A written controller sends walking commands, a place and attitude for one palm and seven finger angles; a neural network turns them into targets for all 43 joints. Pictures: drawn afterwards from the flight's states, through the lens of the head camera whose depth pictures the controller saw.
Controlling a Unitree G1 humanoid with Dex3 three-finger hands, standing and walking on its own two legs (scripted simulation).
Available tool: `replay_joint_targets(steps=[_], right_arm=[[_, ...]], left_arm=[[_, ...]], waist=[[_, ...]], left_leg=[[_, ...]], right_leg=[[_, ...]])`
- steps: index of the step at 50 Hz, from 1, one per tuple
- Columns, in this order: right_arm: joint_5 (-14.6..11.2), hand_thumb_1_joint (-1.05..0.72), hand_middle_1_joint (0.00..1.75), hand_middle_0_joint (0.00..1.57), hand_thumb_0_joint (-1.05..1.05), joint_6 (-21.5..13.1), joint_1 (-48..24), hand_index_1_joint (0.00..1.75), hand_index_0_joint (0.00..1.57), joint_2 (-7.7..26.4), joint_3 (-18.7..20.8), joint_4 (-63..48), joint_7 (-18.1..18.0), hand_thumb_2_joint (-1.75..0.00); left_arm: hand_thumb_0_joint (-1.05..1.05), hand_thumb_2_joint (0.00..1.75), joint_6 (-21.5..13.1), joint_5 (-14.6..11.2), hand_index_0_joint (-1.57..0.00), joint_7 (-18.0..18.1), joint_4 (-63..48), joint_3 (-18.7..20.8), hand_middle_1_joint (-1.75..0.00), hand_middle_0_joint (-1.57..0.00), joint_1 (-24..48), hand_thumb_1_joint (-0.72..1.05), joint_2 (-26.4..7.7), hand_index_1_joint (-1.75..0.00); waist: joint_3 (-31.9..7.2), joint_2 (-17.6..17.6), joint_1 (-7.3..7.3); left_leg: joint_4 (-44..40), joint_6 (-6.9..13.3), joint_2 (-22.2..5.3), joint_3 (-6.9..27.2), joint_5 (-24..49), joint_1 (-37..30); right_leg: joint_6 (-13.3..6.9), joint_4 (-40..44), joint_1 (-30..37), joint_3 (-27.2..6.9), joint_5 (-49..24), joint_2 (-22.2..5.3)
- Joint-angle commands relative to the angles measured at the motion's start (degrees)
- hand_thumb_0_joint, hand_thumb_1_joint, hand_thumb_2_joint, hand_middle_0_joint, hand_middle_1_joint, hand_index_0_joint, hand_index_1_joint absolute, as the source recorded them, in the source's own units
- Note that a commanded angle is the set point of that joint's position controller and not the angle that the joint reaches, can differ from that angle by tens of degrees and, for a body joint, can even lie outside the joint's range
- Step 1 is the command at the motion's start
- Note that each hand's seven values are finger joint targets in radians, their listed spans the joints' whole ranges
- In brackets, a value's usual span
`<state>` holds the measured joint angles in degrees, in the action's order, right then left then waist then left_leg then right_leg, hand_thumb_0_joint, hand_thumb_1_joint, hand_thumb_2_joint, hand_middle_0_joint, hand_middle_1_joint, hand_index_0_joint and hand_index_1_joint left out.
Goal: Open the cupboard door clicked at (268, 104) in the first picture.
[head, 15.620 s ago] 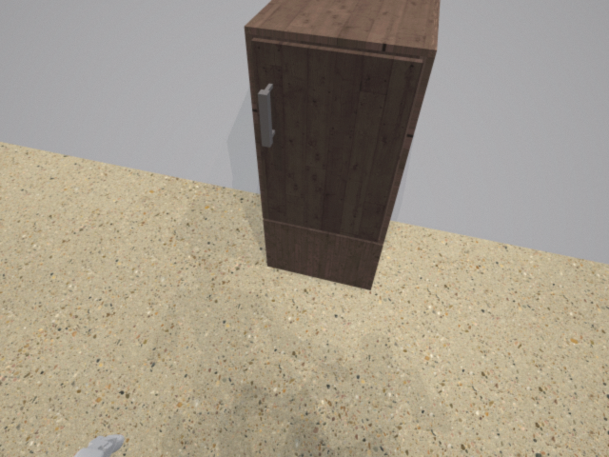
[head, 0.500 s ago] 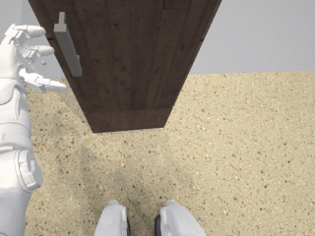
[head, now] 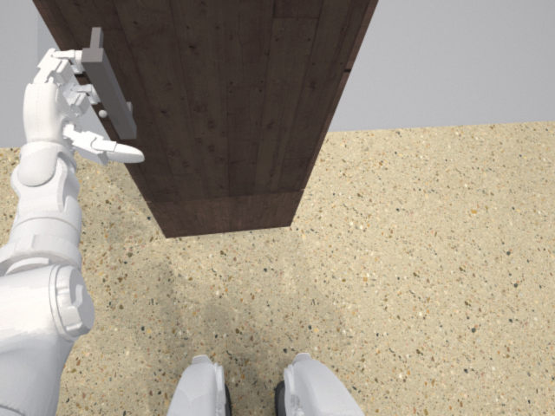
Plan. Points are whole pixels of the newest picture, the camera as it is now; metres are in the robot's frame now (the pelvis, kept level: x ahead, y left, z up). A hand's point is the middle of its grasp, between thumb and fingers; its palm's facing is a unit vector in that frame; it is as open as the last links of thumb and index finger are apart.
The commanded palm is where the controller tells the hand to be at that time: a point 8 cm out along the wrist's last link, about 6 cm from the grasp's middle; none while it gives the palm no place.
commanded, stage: slide the fingers in behind the handle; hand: left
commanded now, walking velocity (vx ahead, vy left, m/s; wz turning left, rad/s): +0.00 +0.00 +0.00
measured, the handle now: (114, 88) +0.57 +0.19 +0.06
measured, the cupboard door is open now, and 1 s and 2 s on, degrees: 0 0 7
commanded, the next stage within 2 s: close the thumb around the handle in 0.76 s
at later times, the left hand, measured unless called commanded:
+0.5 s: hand (123, 113) +0.52 +0.17 +0.06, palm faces +0.06 -1.00 -0.03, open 13.9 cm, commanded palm +0.49 +0.21 +0.06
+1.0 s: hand (122, 113) +0.52 +0.18 +0.06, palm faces +0.05 -1.00 -0.02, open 13.6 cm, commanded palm +0.49 +0.21 +0.06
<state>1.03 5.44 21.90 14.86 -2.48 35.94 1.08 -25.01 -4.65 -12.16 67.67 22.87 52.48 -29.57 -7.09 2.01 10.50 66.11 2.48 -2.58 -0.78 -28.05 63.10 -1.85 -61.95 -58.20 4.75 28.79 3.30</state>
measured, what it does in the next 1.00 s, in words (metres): stands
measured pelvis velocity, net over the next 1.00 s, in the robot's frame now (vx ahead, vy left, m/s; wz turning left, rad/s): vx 0.00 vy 0.00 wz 0.00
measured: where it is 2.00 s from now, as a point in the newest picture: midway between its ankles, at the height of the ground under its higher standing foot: outside the picture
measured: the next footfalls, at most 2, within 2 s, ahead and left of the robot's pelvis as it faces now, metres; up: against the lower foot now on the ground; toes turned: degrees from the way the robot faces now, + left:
none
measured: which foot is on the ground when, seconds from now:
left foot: down 0.00-1.00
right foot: down 0.00-1.00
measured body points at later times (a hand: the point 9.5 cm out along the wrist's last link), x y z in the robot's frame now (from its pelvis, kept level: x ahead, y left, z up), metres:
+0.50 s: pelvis +0.00 -0.01 +0.00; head +0.15 +0.01 +0.42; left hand +0.51 +0.23 +0.06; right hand -0.01 -0.27 -0.12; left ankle +0.02 +0.09 -0.65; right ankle +0.00 -0.11 -0.65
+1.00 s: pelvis +0.00 +0.00 +0.00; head +0.14 +0.02 +0.42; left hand +0.51 +0.23 +0.06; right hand +0.00 -0.26 -0.11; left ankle +0.02 +0.09 -0.65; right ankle +0.00 -0.11 -0.65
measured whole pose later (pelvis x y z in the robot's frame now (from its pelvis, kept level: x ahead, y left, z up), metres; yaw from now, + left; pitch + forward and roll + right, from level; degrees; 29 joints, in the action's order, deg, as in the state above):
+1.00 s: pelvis +0.00 +0.00 +0.00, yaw +0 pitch +25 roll -4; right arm 1.5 4.7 21.8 14.8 -1.8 36.4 1.8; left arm -26.9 -3.8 -8.2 68.0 21.0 53.1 -26.4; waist -7.5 2.3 10.6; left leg 66.5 2.4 -2.3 -0.8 -28.1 63.8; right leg -2.0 -62.8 -59.0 4.7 29.1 3.1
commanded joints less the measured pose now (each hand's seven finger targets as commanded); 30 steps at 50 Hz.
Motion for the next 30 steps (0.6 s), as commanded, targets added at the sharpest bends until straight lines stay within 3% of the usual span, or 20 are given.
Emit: replay_joint_targets(steps=[1,4,6,9,11,14,17,21,22,23,25,30], right_arm=[[0.4,-0.90,0.30,0.20,0.00,-1.0,10.3,0.30,0.20,10.6,4.1,-1.9,-0.7,-0.90],[0.5,-0.90,0.30,0.20,0.00,-0.9,10.9,0.30,0.20,10.8,4.1,-1.8,-0.6,-0.90],[0.4,-0.90,0.30,0.20,0.00,-0.7,10.5,0.30,0.20,10.7,4.0,-2.2,-0.6,-0.90],[0.4,-0.90,0.30,0.20,0.00,-0.9,10.5,0.30,0.20,10.5,3.9,-2.5,-0.5,-0.90],[0.4,-0.90,0.30,0.20,0.00,-1.0,10.2,0.30,0.20,10.4,4.0,-2.3,-0.5,-0.90],[0.6,-0.90,0.30,0.20,0.00,-1.3,10.4,0.30,0.20,10.5,3.9,-2.2,-0.7,-0.90],[0.6,-0.90,0.30,0.20,0.00,-1.6,10.3,0.30,0.20,10.1,4.0,-1.8,-0.5,-0.90],[0.6,-0.90,0.30,0.20,0.00,-1.5,10.7,0.30,0.20,10.5,4.1,-1.6,-0.4,-0.90],[0.6,-0.90,0.30,0.20,0.00,-1.5,10.5,0.30,0.20,10.4,4.1,-1.5,-0.4,-0.90],[0.6,-0.90,0.30,0.20,0.00,-1.6,10.7,0.30,0.20,10.6,4.1,-1.3,-0.5,-0.90],[0.5,-0.90,0.30,0.20,0.00,-1.5,10.9,0.30,0.20,10.7,4.0,-1.6,-0.7,-0.90],[0.4,-0.90,0.30,0.20,0.00,-1.6,10.5,0.30,0.20,10.3,4.0,-1.9,-0.6,-0.90]], left_arm=[[0.00,0.30,-4.8,-0.8,-0.30,1.1,-13.5,-0.2,-1.20,-0.30,25.5,-0.50,-11.0,-1.20],[0.00,0.30,-4.1,-0.4,-0.30,1.9,-10.5,1.1,-1.20,-0.30,23.7,-0.50,-12.1,-1.20],[0.00,0.30,-3.7,-0.2,-0.30,2.5,-10.8,1.2,-1.20,-0.30,23.9,-0.50,-12.6,-1.20],[0.00,0.30,-3.8,0.0,-0.30,3.1,-11.1,0.6,-1.20,-0.30,25.1,-0.50,-11.8,-1.20],[0.00,0.30,-4.2,0.2,-0.30,3.4,-11.4,0.0,-1.20,-0.30,26.0,-0.50,-11.3,-1.20],[0.00,0.30,-5.0,0.3,-0.30,3.9,-11.2,1.5,-1.20,-0.30,26.8,-0.50,-13.1,-1.20],[0.00,0.30,-5.2,0.6,-0.30,3.7,-11.3,-1.4,-1.20,-0.30,28.2,-0.50,-9.8,-1.20],[0.00,0.30,-5.0,0.5,-0.30,3.8,-10.9,-0.7,-1.20,-0.30,27.1,-0.50,-10.6,-1.20],[0.00,0.30,-4.9,0.5,-0.30,3.6,-11.2,-2.0,-1.20,-0.30,28.6,-0.50,-9.4,-1.20],[0.00,0.30,-4.5,0.3,-0.30,3.7,-10.3,-0.3,-1.20,-0.30,27.9,-0.50,-10.9,-1.20],[0.00,0.30,-4.6,0.0,-0.30,3.7,-11.0,1.4,-1.20,-0.30,28.0,-0.50,-13.1,-1.20],[0.00,0.30,-4.7,-0.3,-0.30,3.1,-11.7,0.8,-1.20,-0.30,26.1,-0.50,-11.8,-1.20]], waist=[[-31.0,9.7,0.62],[-29.2,6.6,0.64],[-28.6,7.3,0.34],[-27.7,5.9,0.89],[-27.9,7.2,1.28],[-28.5,5.7,1.32],[-29.0,8.1,1.81],[-30.5,8.1,1.46],[-30.1,8.0,2.25],[-29.3,6.1,1.93],[-30.8,6.1,1.32],[-31.0,7.0,0.73]], left_leg=[[-5.2,-0.9,0.5,5.7,26.5,-30.1],[-5.1,-0.5,0.7,5.4,25.2,-27.2],[-5.4,-0.5,0.9,4.7,24.0,-25.8],[-5.3,-0.2,1.1,4.5,22.7,-24.2],[-5.1,-0.3,1.0,4.4,22.4,-24.7],[-4.6,0.0,1.2,4.2,21.1,-22.5],[-4.6,-0.3,1.1,4.5,21.7,-24.4],[-4.5,-0.3,1.0,4.7,23.0,-25.8],[-4.4,-0.3,1.0,4.6,22.2,-25.4],[-4.3,-0.1,1.1,4.4,21.4,-23.8],[-4.4,0.0,1.2,4.3,22.1,-23.1],[-4.4,-0.1,1.3,4.0,23.4,-23.9]], right_leg=[[0.5,6.4,6.3,-3.1,-20.6,0.8],[0.6,6.5,7.8,-3.3,-20.9,0.9],[0.7,6.8,8.8,-3.5,-21.0,0.6],[0.8,6.9,9.1,-3.8,-20.7,0.7],[0.8,7.0,8.3,-4.0,-20.4,0.7],[0.9,6.8,9.8,-4.7,-20.4,0.6],[0.8,6.5,8.0,-4.3,-20.0,0.5],[0.8,6.5,7.8,-4.1,-20.5,0.6],[0.9,6.7,7.4,-4.2,-20.2,0.5],[1.0,7.0,8.5,-4.3,-20.1,0.6],[1.0,6.7,10.7,-4.6,-21.4,0.5],[0.9,6.6,11.0,-4.6,-22.9,0.5]])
